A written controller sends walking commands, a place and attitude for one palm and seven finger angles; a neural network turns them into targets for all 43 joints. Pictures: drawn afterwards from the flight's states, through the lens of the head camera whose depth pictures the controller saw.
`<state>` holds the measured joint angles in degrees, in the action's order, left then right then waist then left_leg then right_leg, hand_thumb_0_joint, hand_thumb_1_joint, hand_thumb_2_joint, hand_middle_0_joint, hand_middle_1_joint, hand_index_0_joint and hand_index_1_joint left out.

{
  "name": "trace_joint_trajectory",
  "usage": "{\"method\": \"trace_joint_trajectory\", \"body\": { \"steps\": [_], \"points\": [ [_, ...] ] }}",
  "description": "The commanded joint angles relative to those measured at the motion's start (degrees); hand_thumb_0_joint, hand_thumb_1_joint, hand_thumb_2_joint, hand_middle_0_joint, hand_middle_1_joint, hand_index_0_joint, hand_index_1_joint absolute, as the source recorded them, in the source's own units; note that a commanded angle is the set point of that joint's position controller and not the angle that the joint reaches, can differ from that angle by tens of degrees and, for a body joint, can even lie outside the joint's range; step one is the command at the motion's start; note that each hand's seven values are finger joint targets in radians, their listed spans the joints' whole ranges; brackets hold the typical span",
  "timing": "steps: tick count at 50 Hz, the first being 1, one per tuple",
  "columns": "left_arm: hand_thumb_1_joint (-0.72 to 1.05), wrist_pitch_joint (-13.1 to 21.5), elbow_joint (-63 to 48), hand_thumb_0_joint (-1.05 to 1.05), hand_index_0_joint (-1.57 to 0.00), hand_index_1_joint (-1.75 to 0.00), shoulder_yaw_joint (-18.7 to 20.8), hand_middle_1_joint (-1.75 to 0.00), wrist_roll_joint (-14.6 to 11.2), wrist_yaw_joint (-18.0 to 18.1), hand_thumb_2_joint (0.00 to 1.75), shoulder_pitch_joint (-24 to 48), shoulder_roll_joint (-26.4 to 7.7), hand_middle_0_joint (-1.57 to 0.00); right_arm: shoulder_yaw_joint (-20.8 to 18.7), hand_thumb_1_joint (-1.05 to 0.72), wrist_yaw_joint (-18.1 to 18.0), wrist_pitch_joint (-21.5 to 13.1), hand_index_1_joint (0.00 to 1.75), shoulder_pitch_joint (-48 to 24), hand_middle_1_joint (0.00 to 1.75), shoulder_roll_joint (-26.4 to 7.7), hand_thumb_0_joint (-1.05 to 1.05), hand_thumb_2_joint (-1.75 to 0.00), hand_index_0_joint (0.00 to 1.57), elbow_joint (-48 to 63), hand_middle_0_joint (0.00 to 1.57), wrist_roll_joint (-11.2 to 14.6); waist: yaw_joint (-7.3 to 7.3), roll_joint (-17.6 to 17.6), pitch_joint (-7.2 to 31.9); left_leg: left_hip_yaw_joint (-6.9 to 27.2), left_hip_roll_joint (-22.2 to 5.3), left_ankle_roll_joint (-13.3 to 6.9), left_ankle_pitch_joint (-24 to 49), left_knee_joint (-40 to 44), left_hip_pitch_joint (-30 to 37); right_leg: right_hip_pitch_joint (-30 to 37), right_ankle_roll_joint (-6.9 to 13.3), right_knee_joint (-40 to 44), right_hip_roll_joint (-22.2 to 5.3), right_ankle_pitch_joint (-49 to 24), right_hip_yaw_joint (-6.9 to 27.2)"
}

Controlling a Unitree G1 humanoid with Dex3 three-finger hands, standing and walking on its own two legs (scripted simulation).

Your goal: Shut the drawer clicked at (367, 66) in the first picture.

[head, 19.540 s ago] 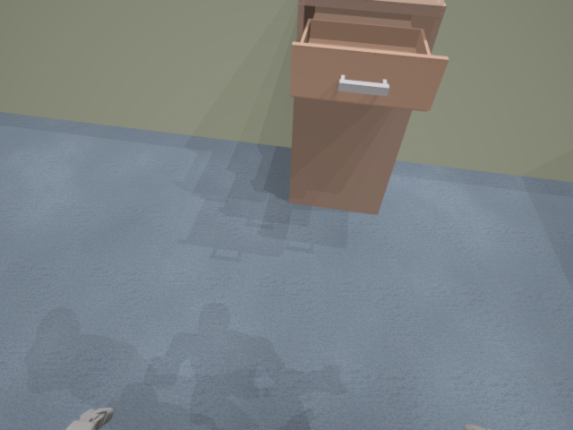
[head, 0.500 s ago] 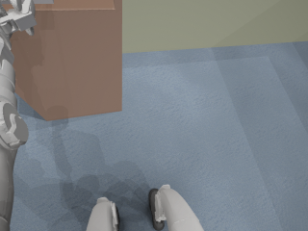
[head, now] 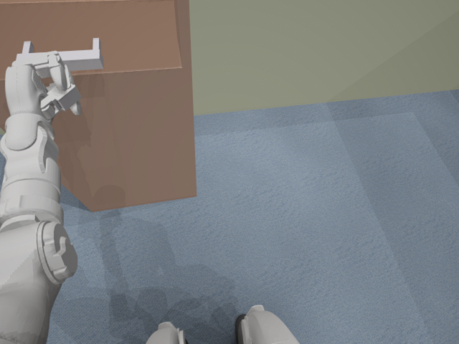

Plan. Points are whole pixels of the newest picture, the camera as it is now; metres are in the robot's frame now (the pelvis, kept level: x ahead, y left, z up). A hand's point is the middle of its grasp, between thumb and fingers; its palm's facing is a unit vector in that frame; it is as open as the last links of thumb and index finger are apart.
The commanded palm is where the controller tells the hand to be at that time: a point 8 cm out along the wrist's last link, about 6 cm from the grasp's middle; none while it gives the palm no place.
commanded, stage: draw the hand back to the body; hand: left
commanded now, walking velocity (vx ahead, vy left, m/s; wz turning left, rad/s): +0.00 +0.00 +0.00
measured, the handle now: (62, 53) +0.61 +0.23 +0.09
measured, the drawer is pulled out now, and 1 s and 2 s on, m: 0.00 0.00 0.00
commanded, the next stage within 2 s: step back with the hand held close in 1.24 s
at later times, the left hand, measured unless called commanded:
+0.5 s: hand (11, 188) +0.33 +0.22 +0.15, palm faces +0.22 -0.96 -0.18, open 3.2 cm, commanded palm +0.29 +0.26 +0.17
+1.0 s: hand out of the picture +0.19 +0.23 +0.20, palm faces +0.42 -0.83 -0.35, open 3.2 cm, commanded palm +0.13 +0.27 +0.22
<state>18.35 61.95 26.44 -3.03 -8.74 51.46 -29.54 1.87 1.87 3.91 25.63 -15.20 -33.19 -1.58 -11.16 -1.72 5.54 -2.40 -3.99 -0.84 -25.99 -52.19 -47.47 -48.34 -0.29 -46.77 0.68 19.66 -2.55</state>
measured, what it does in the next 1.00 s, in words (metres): rises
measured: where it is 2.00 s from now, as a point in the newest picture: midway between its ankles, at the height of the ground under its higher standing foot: outside the picture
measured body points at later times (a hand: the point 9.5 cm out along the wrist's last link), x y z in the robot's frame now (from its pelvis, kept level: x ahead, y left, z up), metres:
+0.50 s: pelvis +0.01 -0.01 +0.04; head +0.02 -0.02 +0.49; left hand +0.31 +0.27 +0.16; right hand +0.21 -0.23 -0.04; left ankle -0.02 +0.10 -0.69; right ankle +0.02 -0.13 -0.69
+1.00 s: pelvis +0.00 -0.02 +0.05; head -0.02 -0.04 +0.50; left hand +0.16 +0.27 +0.22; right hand +0.19 -0.23 -0.04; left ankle -0.02 +0.10 -0.69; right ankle +0.02 -0.13 -0.69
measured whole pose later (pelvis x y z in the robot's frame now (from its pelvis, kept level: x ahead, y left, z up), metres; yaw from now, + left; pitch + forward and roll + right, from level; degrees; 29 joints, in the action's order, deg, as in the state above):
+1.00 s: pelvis +0.00 -0.02 +0.05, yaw +3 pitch -5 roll +0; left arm 4.9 -20.3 14.9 -4.2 5.5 -25.1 -17.7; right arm 1.5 -3.2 -3.9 12.4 -13.0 -35.9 0.2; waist 2.8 -4.2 -1.5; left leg -2.0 -1.8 0.4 -15.2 -24.0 -3.9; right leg -5.9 0.5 -23.0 -0.3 12.2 -3.4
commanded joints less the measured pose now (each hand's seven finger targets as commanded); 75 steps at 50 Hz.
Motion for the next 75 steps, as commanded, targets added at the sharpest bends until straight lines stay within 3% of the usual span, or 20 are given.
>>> {"method": "trace_joint_trajectory", "body": {
  "steps": [1,4,7,8,12,18,19,20,22,28,32,41,50,53,58,64,68,69,72,75],
  "points": [
    [0.90,3.1,-25.1,0.00,-1.40,-1.60,0.3,-1.60,-4.7,-2.2,0.90,7.4,-12.5,-1.40,-4.5,-0.90,-0.4,-0.9,0.30,6.8,0.30,-9.2,0.00,-0.90,0.20,5.4,0.20,1.9,6.09,-7.2,34.2,2.2,1.8,-0.5,38.7,7.0,24.3,26.4,1.5,4.4,1.8,-30.8,0.7],
    [0.90,-0.1,-30.9,0.00,-1.40,-1.60,-2.0,-1.60,-7.9,-3.1,0.90,1.9,-8.0,-1.40,-4.9,-0.90,-1.1,-1.4,0.30,3.9,0.30,-8.8,0.00,-0.90,0.20,6.0,0.20,3.3,5.90,-3.0,28.0,1.1,1.8,-1.2,36.0,9.8,23.2,29.8,1.0,6.9,1.7,-32.5,0.5],
    [0.90,-2.0,-38.8,0.00,-1.40,-1.60,-3.0,-1.60,-9.9,-2.9,0.90,-4.5,-5.4,-1.40,-5.1,-0.90,-1.9,-2.7,0.30,1.3,0.30,-8.3,0.00,-0.90,0.20,6.4,0.20,3.9,6.58,-2.6,25.1,0.6,1.9,-1.2,36.2,12.0,25.3,32.5,0.9,8.5,1.2,-33.6,0.2],
    [0.90,-2.0,-42.5,0.00,-1.40,-1.60,-3.3,-1.60,-9.9,-2.7,0.90,-5.8,-5.6,-1.40,-5.0,-0.90,-2.1,-3.2,0.30,0.3,0.30,-8.1,0.00,-0.90,0.20,6.5,0.20,4.0,7.08,-5.9,23.9,0.5,1.9,-1.1,38.3,12.1,26.9,32.3,1.1,8.7,1.0,-34.1,0.5],
    [0.90,-4.0,-45.2,0.00,-1.40,-1.60,-6.3,-1.60,-10.5,-2.7,0.90,-13.2,-1.2,-1.40,-4.5,-0.90,-2.6,-4.9,0.30,-3.4,0.30,-7.5,0.00,-0.90,0.20,6.0,0.20,4.4,6.71,-3.2,16.6,0.7,2.2,-1.0,33.4,14.4,27.2,31.8,1.0,10.5,0.6,-31.1,-0.3],
    [0.90,-7.3,-55.8,0.00,-1.40,-1.60,-9.8,-1.60,-12.0,-4.1,0.90,-18.0,2.0,-1.40,-3.6,-0.90,-3.9,-7.6,0.30,-9.7,0.30,-6.9,0.00,-0.90,0.20,7.8,0.20,5.0,7.84,-3.3,15.0,2.1,2.6,-0.6,30.5,16.9,32.4,33.1,1.4,12.1,0.1,-26.7,-0.9],
    [0.90,-7.3,-61.8,0.00,-1.40,-1.60,-12.3,-1.60,-4.7,2.3,0.90,-19.7,-2.3,-1.40,-4.0,-0.90,-4.3,-7.3,0.30,-13.5,0.30,-6.7,0.00,-0.90,0.20,8.4,0.20,4.4,10.68,-3.2,13.5,1.5,3.5,-0.7,29.1,19.7,34.7,34.6,1.8,15.3,-1.2,-22.9,0.7],
    [0.90,-8.3,-61.2,0.00,-1.40,-1.60,-12.5,-1.60,-4.1,5.9,0.90,-23.5,0.7,-1.40,-3.8,-0.90,-4.7,-7.4,0.30,-14.1,0.30,-6.2,0.00,-0.90,0.20,8.4,0.20,4.1,9.76,-1.0,10.7,1.5,3.2,-0.6,25.8,21.4,34.7,34.5,1.8,16.4,-1.2,-20.9,0.1],
    [0.90,-9.9,-63.3,0.00,-1.40,-1.60,-13.8,-1.60,-3.7,9.0,0.90,-29.1,3.2,-1.40,-3.2,-0.90,-5.2,-7.5,0.30,-16.5,0.30,-5.9,0.00,-0.90,0.20,8.7,0.20,4.3,10.48,0.1,7.6,1.4,3.1,-0.5,22.1,23.6,33.8,36.1,1.8,17.6,-1.5,-18.4,0.1],
    [0.90,-11.0,-69.2,0.00,-1.40,-1.60,-10.7,-1.60,-2.1,13.1,0.90,-33.7,0.8,-1.40,-2.0,-0.90,-6.5,-7.3,0.30,-20.0,0.30,-4.9,0.00,-0.90,0.20,7.8,0.20,3.8,11.66,0.8,3.3,1.3,3.3,-0.7,18.6,28.6,36.9,40.2,1.8,22.6,-1.2,-14.3,0.8],
    [0.90,-10.6,-77.6,0.00,-1.40,-1.60,-12.3,-1.60,-1.5,14.2,0.90,-37.9,2.9,-1.40,-1.4,-0.90,-6.3,-8.8,0.30,-21.0,0.30,-4.1,0.00,-0.90,0.20,8.0,0.20,3.1,12.11,-6.0,3.7,1.5,3.5,-0.2,21.3,30.7,40.9,43.2,2.2,24.1,-1.3,-16.0,0.5],
    [0.90,-10.3,-86.7,0.00,-1.40,-1.60,-8.3,-1.60,-1.4,14.5,0.90,-59.2,2.7,-1.40,-1.8,-0.90,-5.7,-10.1,0.30,-22.3,0.30,-3.6,0.00,-0.90,0.20,7.5,0.20,2.0,13.79,0.6,-0.4,1.2,3.2,-0.5,22.1,32.4,40.7,46.0,1.5,26.5,-1.0,-16.3,0.4],
    [0.90,-8.6,-100.1,0.00,-1.40,-1.60,-4.0,-1.60,-1.1,15.4,0.90,-74.9,1.0,-1.40,-2.5,-0.90,-5.9,-12.8,0.30,-22.5,0.30,-3.0,0.00,-0.90,0.20,7.8,0.20,1.8,14.86,-2.6,-2.4,1.0,3.3,-0.5,20.3,31.8,40.8,44.9,1.4,28.1,-1.1,-13.3,1.1],
    [0.90,-8.5,-101.8,0.00,-1.40,-1.60,-2.6,-1.60,-0.9,15.6,0.90,-80.0,0.5,-1.40,-2.8,-0.90,-6.3,-13.9,0.30,-22.2,0.30,-3.0,0.00,-0.90,0.20,7.8,0.20,1.8,15.23,-1.1,-4.0,1.0,3.2,-0.5,19.5,31.6,40.7,43.6,1.2,29.3,-0.7,-12.0,1.1],
    [0.90,-8.7,-97.5,0.00,-1.40,-1.60,-5.3,-1.60,-0.2,15.9,0.90,-75.0,2.8,-1.40,-3.1,-0.90,-7.1,-14.6,0.30,-21.0,0.30,-3.5,0.00,-0.90,0.20,6.1,0.20,1.8,13.40,0.2,-9.9,0.9,3.4,-0.9,14.5,31.7,40.5,38.7,1.0,31.5,-0.8,-5.5,1.5],
    [0.90,-7.9,-100.3,0.00,-1.40,-1.60,-4.1,-1.60,-0.1,16.6,0.90,-75.4,1.7,-1.40,-2.8,-0.90,-7.3,-15.5,0.30,-21.1,0.30,-3.1,0.00,-0.90,0.20,6.4,0.20,1.3,14.80,-1.9,-3.1,1.6,3.6,-0.8,17.2,32.0,41.7,43.8,1.3,28.8,-1.4,-8.9,1.2],
    [0.90,-8.4,-100.6,0.00,-1.40,-1.60,-3.1,-1.60,0.0,16.7,0.90,-76.8,1.0,-1.40,-2.7,-0.90,-7.2,-15.8,0.30,-21.7,0.30,-2.9,0.00,-0.90,0.20,6.2,0.20,1.2,15.27,-2.7,-3.4,1.4,3.6,-0.4,19.9,31.8,41.5,44.7,1.3,28.6,-1.1,-12.6,1.3],
    [0.90,-6.4,-104.3,0.00,-1.40,-1.60,3.6,-1.60,-0.2,16.7,0.90,-72.0,-4.3,-1.40,-3.1,-0.90,-6.6,-13.6,0.30,-20.9,0.30,-4.6,0.00,-0.90,0.20,7.9,0.20,1.2,12.33,-0.4,-9.5,1.9,2.9,-1.5,16.2,30.3,35.9,38.2,1.3,32.2,-3.8,-14.0,7.4],
    [0.90,-6.7,-97.3,0.00,-1.40,-1.60,-1.6,-1.60,0.3,15.8,0.90,-80.1,1.9,-1.40,-3.6,-0.90,-5.9,-10.5,0.30,-20.3,0.30,-3.6,0.00,-0.90,0.20,7.5,0.20,1.1,11.71,3.8,-7.5,2.1,2.6,-1.1,18.7,28.8,37.0,37.3,1.3,32.8,-5.3,-14.7,6.3],
    [0.90,-5.7,-98.4,0.00,-1.40,-1.60,-1.9,-1.60,0.3,15.7,0.90,-83.3,2.4,-1.40,-4.2,-0.90,-5.8,-8.8,0.30,-20.2,0.30,-4.3,0.00,-0.90,0.20,8.2,0.20,1.0,11.57,-1.6,-2.8,2.3,1.9,-1.0,24.6,29.9,36.3,41.0,0.9,28.7,-4.8,-21.9,3.9]
  ]
}}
